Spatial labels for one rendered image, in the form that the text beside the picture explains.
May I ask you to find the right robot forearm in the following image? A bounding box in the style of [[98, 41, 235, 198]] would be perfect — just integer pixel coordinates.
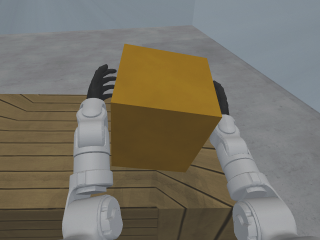
[[209, 114, 297, 232]]

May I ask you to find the right robot hand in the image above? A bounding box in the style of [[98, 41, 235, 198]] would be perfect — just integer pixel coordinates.
[[213, 80, 230, 115]]

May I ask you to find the carton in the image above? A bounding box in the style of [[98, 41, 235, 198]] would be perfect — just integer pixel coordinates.
[[110, 44, 222, 173]]

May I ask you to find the left robot hand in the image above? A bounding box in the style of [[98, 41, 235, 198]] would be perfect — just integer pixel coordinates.
[[86, 64, 117, 101]]

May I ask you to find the robot left upper arm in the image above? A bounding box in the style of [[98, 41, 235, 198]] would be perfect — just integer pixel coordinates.
[[59, 194, 123, 240]]

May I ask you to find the robot right upper arm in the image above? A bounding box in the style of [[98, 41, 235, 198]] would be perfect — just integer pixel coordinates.
[[232, 196, 320, 240]]

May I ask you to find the pedestal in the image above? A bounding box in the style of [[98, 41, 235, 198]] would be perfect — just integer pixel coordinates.
[[0, 94, 238, 240]]

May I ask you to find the left robot forearm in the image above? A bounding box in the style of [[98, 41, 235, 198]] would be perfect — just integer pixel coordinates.
[[62, 98, 113, 237]]

